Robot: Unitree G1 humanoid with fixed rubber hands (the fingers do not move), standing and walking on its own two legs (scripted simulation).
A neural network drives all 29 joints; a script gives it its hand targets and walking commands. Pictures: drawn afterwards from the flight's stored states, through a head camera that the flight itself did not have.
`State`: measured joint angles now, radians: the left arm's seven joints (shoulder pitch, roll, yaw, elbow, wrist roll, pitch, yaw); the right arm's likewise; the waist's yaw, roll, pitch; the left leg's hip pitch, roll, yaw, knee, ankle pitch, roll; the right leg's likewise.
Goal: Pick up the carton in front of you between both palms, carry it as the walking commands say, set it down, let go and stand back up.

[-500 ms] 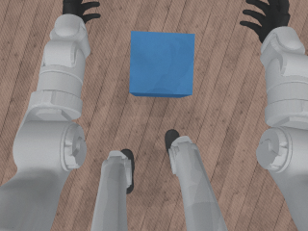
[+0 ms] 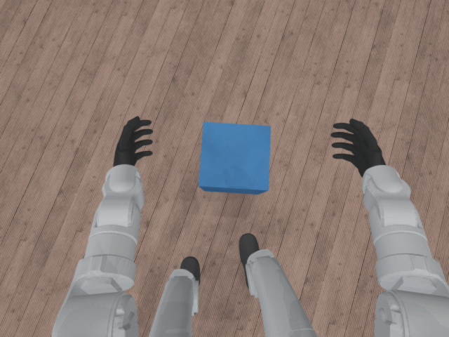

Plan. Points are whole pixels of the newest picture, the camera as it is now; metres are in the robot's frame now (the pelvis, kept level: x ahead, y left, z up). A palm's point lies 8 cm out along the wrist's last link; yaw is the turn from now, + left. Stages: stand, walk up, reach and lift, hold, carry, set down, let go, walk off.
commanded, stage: let go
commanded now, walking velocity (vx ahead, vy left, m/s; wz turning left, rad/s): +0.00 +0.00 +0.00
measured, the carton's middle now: (234, 162) +0.47 -0.07 -0.58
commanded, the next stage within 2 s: stand in 1.04 s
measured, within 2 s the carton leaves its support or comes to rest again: neither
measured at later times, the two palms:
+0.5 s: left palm (33, 273) +0.27 +0.24 -0.02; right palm (385, 274) +0.21 -0.21 -0.01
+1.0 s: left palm (6, 306) +0.23 +0.26 +0.00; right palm (385, 268) +0.22 -0.21 +0.01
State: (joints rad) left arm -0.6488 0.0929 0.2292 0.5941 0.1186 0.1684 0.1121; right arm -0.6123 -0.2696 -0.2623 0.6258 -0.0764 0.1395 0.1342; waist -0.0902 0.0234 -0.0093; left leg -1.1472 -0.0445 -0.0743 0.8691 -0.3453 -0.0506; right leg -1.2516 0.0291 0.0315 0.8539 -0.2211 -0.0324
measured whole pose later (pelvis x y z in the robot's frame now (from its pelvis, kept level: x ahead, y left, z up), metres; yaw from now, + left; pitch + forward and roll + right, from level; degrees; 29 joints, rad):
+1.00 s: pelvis +0.07 +0.04 +0.07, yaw -2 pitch -3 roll -1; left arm 0.22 0.20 0.03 0.46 0.00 0.09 -0.03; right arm 0.23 -0.23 -0.04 0.39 -0.03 0.18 0.04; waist 0.00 0.03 0.07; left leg -0.07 -0.02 -0.06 0.47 -0.35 0.02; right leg -0.17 0.03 0.05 0.46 -0.24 0.01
